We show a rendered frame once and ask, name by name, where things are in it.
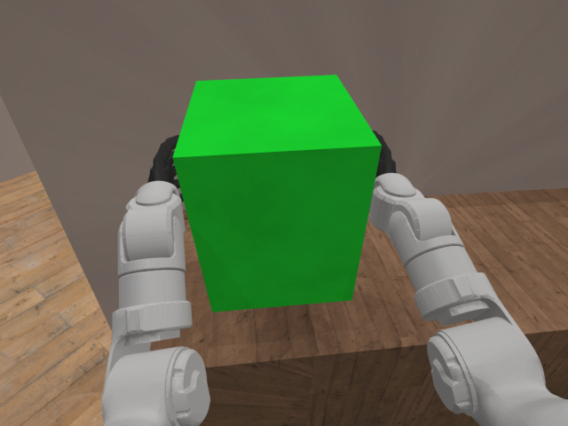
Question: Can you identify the robot right upper arm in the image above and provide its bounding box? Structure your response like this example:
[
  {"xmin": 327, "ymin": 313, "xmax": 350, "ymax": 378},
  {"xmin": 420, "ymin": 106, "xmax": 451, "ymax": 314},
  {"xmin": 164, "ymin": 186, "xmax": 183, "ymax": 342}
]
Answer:
[{"xmin": 427, "ymin": 317, "xmax": 568, "ymax": 426}]

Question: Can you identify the right robot hand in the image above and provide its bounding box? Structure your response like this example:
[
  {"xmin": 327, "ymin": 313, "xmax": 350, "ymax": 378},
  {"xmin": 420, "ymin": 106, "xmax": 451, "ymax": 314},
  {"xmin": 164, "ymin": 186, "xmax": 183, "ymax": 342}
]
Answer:
[{"xmin": 373, "ymin": 130, "xmax": 397, "ymax": 178}]

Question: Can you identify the robot right forearm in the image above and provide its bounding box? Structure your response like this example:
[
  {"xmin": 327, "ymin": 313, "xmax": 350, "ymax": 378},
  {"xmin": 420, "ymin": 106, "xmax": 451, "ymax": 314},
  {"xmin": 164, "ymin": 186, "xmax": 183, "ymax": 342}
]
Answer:
[{"xmin": 369, "ymin": 173, "xmax": 546, "ymax": 386}]

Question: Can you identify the robot left forearm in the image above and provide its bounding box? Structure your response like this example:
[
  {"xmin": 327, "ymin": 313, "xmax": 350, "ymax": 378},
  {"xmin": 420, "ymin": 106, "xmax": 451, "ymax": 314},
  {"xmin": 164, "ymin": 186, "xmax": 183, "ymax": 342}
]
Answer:
[{"xmin": 102, "ymin": 181, "xmax": 193, "ymax": 421}]

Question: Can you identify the pedestal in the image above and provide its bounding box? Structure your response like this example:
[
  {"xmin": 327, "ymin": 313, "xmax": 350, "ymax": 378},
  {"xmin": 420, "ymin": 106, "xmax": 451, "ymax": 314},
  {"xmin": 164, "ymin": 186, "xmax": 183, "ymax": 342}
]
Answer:
[{"xmin": 150, "ymin": 188, "xmax": 568, "ymax": 426}]

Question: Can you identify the robot left upper arm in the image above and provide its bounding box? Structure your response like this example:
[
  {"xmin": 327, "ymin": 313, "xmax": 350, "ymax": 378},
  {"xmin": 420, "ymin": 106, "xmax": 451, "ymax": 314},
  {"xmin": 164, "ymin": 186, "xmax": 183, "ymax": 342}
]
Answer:
[{"xmin": 103, "ymin": 346, "xmax": 210, "ymax": 426}]

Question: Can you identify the carton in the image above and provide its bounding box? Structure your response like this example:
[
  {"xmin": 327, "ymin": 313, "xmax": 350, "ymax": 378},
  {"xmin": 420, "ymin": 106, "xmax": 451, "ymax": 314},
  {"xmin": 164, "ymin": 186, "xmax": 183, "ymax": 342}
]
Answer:
[{"xmin": 172, "ymin": 75, "xmax": 382, "ymax": 312}]

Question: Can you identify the left robot hand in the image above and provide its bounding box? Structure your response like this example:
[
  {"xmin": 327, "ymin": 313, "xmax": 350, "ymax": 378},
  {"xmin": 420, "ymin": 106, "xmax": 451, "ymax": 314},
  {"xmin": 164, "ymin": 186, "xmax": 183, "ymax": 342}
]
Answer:
[{"xmin": 147, "ymin": 135, "xmax": 184, "ymax": 201}]

